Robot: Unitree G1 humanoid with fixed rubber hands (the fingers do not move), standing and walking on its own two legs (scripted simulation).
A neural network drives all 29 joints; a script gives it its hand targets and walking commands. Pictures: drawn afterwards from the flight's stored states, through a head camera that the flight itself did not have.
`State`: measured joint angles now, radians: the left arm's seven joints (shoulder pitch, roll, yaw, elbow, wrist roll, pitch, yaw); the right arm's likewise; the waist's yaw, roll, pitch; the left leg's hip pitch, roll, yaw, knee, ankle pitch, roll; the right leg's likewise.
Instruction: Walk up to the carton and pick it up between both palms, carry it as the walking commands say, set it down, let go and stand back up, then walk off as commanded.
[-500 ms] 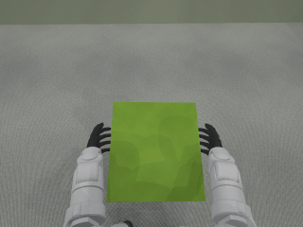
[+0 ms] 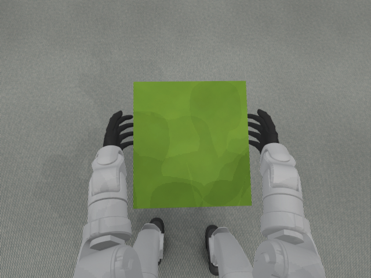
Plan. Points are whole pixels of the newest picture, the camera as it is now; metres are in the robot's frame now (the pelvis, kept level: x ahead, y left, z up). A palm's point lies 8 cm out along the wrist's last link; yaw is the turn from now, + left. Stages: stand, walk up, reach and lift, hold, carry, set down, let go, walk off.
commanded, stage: set down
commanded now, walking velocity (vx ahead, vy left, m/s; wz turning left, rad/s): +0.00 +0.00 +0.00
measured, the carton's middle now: (189, 145) +0.41 +0.00 -0.15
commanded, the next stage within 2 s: none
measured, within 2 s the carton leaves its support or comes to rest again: neither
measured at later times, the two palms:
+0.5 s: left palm (129, 144) +0.41 +0.16 -0.15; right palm (252, 142) +0.42 -0.17 -0.15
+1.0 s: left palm (133, 142) +0.44 +0.16 -0.23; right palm (242, 140) +0.45 -0.17 -0.23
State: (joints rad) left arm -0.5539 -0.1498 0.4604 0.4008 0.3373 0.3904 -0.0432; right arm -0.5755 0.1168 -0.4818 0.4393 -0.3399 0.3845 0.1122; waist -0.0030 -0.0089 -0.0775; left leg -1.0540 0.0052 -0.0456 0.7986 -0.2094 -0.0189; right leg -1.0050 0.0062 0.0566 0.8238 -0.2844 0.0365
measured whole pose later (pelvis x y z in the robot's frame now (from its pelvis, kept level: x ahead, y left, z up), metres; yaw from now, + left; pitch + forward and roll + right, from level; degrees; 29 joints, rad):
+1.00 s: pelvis -0.02 -0.01 -0.16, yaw +0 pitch +47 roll -1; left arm -0.90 -0.02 0.46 0.59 0.23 0.38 0.09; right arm -0.92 -0.02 -0.44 0.63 -0.24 0.39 0.00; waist 0.00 0.01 -0.25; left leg -1.89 -0.02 -0.06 1.47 -0.40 -0.04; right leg -1.84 0.03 0.05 1.51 -0.50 0.05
